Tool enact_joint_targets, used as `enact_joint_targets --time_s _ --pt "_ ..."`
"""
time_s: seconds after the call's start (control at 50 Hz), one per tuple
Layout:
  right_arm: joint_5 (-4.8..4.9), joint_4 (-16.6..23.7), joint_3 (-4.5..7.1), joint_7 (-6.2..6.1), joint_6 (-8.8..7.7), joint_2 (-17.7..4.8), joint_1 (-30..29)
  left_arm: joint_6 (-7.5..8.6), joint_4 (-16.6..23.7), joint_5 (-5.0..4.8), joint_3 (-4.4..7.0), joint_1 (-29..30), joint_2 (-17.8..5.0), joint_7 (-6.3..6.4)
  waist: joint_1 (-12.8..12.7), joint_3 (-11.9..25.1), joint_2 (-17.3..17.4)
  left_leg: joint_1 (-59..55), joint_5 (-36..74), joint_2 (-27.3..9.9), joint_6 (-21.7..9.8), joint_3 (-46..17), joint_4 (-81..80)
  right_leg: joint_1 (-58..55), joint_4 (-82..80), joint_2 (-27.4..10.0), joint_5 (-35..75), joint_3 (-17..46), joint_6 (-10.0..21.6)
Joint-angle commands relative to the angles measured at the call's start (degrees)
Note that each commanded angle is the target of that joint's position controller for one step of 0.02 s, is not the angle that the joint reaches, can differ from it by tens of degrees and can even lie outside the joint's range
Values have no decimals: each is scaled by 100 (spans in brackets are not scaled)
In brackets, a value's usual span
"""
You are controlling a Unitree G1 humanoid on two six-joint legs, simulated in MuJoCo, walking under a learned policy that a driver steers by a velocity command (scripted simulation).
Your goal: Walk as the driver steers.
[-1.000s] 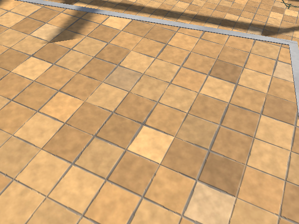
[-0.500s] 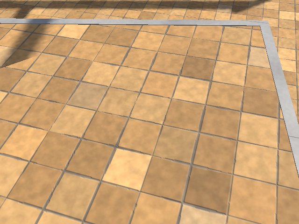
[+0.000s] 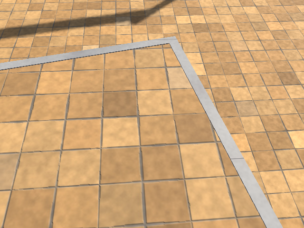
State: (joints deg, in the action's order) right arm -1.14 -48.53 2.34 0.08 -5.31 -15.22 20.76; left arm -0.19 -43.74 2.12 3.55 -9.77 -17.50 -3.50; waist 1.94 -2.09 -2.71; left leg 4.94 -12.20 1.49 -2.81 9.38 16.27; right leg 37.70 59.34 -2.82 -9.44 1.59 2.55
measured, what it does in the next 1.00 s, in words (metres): walks ahead: right foot, then left foot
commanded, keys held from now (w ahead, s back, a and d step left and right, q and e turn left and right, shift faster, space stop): w+e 0.28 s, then w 0.02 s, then w+q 0.24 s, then q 0.46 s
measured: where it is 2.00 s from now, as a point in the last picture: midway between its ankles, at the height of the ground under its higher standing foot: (170, 227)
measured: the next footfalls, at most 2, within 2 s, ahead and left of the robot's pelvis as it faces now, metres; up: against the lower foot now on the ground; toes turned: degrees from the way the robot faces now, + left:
right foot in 0.24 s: +0.28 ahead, -0.12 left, +0.00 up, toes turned -12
left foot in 0.78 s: +0.55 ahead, -0.02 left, +0.00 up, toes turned +0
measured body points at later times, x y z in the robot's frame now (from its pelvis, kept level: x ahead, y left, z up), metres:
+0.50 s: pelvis +0.27 -0.07 +0.00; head +0.28 -0.09 +0.45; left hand +0.38 +0.18 -0.12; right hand +0.30 -0.35 -0.14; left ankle +0.36 +0.08 -0.66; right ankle +0.24 -0.11 -0.75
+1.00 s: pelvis +0.44 -0.07 -0.01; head +0.49 -0.06 +0.43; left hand +0.56 +0.19 -0.14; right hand +0.54 -0.35 -0.13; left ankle +0.51 -0.02 -0.75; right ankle +0.47 -0.22 -0.67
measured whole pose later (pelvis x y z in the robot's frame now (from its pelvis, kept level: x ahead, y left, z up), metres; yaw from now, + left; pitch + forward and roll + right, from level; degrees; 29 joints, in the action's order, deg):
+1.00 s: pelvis +0.44 -0.07 -0.01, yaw +4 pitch +0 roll +0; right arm -0.1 -47.0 3.9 0.3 1.3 -15.9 13.8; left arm -0.3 -43.2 2.0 1.2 -9.5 -14.1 0.9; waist 0.9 -4.8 -1.1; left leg 19.3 -6.1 7.4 -7.2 -0.5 25.2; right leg 32.4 64.0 -1.9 -22.8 2.9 -2.0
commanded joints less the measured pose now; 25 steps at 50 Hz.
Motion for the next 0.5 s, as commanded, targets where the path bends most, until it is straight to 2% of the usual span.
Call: enact_joint_targets --time_s 0.02,0.08,0.14,0.18,0.2,0.22,0.24,0.26,0.28,0.3,0.32,0.34,0.36,0.38,0.44,0.46,0.5 --pt "12 264 105 15 -89 -540 -147 82 485 -20 -84 415 4 -106 -100 -139 701 80 1865 -1422 -588 -465 -773 136 -760 -116 780 -123 -23" --pt "23 127 130 -30 -43 -659 142 107 716 -9 -156 1023 59 -151 68 -259 688 -206 2085 -1532 -524 -194 -754 -40 -1600 -86 877 -468 111" --pt "9 -20 165 -96 30 -782 383 102 855 32 -162 1294 -4 -134 114 -311 680 -804 2841 -1667 -419 51 -452 -148 -2121 26 447 -707 301" --pt "4 -130 185 -117 138 -901 533 98 822 60 -138 1086 -23 -74 -19 -90 771 -1060 4562 -1668 -282 323 350 -734 -2317 427 -198 -979 509" --pt "-6 -152 207 -132 193 -1004 531 109 723 69 -91 719 -99 -43 -202 149 833 -1110 5312 -1681 -256 403 1036 -1212 -2419 648 -453 -1032 643" --pt "1 -117 217 -139 242 -1056 452 165 505 77 -4 0 -230 0 -501 532 820 -887 5451 -1677 -210 479 2055 -2040 -2641 852 -413 -1013 801" --pt "-5 2 215 -129 281 -1056 308 205 178 132 140 -994 -490 79 -979 1098 558 -23 4446 -1580 -61 553 3538 -3470 -3022 738 -353 -565 1040" --pt "60 363 89 -40 253 -427 576 180 158 99 320 -1227 -1158 179 -753 1777 -680 2165 175 -961 227 556 5491 -5367 -3121 -986 -485 1877 1576" --pt "29 687 179 -5 230 -750 137 102 327 -124 397 -1380 -1419 207 -868 2269 -739 3475 -1961 -53 375 -430 6796 -5979 -3899 -1793 245 4188 2144" --pt "1 768 179 -6 205 -758 -405 58 202 -183 360 -1242 -1236 278 -837 1555 -67 3968 -1236 -477 281 -984 6781 -5527 -3956 -1594 777 3123 1909" --pt "77 694 97 -17 150 -604 -330 78 109 -211 250 -939 -851 326 -592 899 131 3779 -753 -699 254 -904 6396 -4645 -4073 -1478 1189 2427 1664" --pt "78 546 71 -25 160 -507 -177 148 82 -158 151 -674 -544 339 -291 524 380 3368 -615 -882 262 -931 5905 -3869 -4186 -1184 1771 1856 1339" --pt "-5 436 61 -10 260 -467 52 217 60 -171 76 -469 -378 340 -26 373 334 2945 -604 -955 295 -971 5626 -3311 -4313 -944 2049 1428 1155" --pt "-49 302 63 25 378 -441 282 292 46 -166 26 -402 -275 316 89 390 201 2555 -545 -978 319 -996 5433 -2958 -4451 -827 2115 1135 1023" --pt "6 219 108 136 531 -414 189 443 -163 -136 59 -683 -447 275 91 207 93 2641 -100 -844 327 -1006 5170 -2741 -4820 -689 2029 692 900" --pt "41 218 128 127 522 -408 19 480 -211 -107 50 -805 -464 245 40 72 89 2805 109 -744 325 -1067 4989 -2773 -4865 -652 2263 501 813" --pt "50 219 161 121 515 -438 -309 503 -267 -109 30 -967 -425 254 -78 -64 -3 3169 483 -593 301 -1283 4659 -3016 -4845 -615 2514 182 602"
